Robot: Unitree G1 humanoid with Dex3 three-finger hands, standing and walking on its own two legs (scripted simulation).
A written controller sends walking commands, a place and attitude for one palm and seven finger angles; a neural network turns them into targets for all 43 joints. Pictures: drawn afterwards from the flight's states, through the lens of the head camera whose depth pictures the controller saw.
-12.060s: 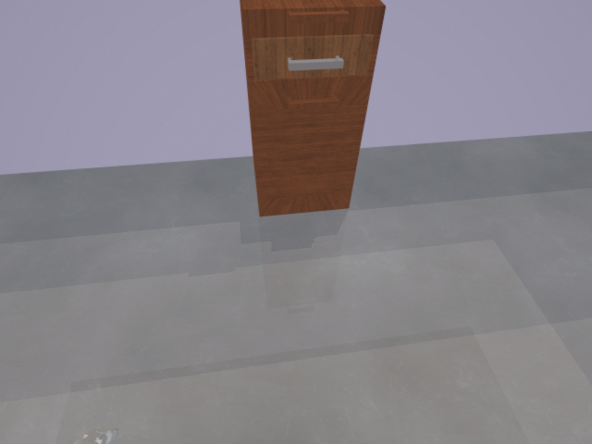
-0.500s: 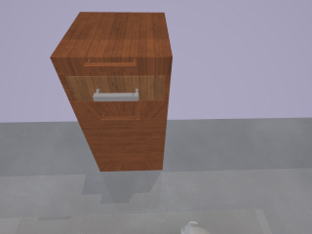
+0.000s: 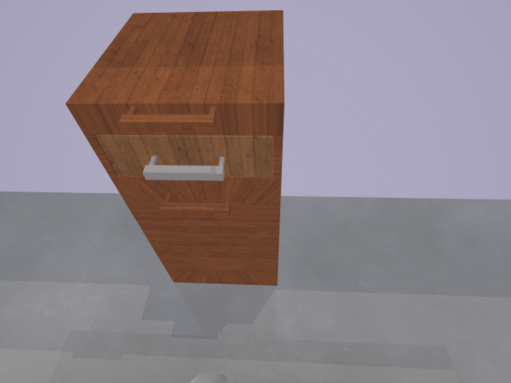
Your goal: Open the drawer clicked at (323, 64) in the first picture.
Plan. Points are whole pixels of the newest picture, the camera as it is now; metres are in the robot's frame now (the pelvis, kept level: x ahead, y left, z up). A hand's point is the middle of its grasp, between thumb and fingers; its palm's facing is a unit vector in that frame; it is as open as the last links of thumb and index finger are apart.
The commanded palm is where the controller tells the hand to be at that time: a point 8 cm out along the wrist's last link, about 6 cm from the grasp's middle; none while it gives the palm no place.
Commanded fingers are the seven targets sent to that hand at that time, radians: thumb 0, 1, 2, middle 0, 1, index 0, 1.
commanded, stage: come to a stop and stand still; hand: left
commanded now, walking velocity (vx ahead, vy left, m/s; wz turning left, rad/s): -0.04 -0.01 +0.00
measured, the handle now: (186, 166) +0.55 +0.21 -0.03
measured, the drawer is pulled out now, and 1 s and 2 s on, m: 0.00 0.00 0.00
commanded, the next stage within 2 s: look again from close up in 0.92 s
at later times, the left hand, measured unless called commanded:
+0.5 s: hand out of the picture -0.04 +0.21 -0.16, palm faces +0.02 -0.97 -0.24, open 7.4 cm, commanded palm none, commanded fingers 0.00 0.90 0.90 -0.20 -0.30 -0.20 -0.30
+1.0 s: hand out of the picture -0.07 +0.17 -0.17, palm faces +0.03 -0.99 -0.17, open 7.3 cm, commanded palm none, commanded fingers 0.00 0.90 0.90 -0.20 -0.30 -0.20 -0.30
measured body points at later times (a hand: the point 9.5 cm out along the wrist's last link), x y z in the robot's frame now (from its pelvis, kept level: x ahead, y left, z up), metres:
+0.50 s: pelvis -0.04 +0.03 +0.00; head -0.03 +0.01 +0.45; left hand -0.04 +0.26 -0.15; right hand +0.00 -0.20 -0.16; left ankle -0.03 +0.15 -0.74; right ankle -0.05 -0.08 -0.74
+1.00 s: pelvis -0.06 +0.02 +0.01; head -0.05 +0.01 +0.46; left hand -0.07 +0.23 -0.16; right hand -0.12 -0.18 -0.16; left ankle -0.03 +0.15 -0.74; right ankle -0.05 -0.08 -0.74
